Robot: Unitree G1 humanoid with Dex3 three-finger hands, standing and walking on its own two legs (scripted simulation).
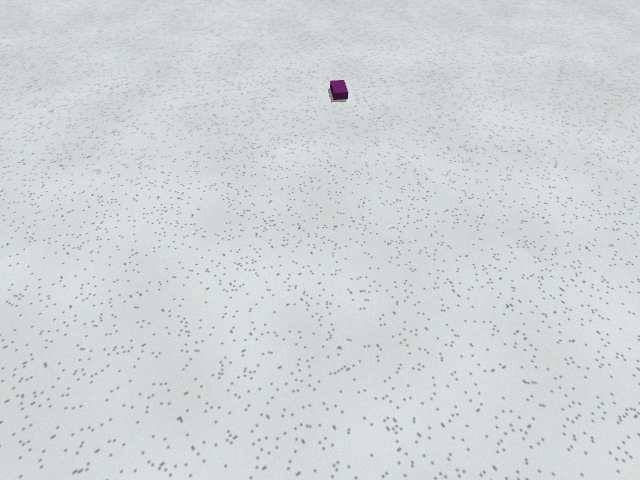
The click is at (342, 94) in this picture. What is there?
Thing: flat box
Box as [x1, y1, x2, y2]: [330, 80, 347, 99]
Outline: 330,81 330,88 333,98 347,98 347,90 344,81
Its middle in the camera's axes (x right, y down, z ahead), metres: +0.11 -0.91 +2.37
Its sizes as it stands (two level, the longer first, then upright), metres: 0.143 0.085 0.044
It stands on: the floor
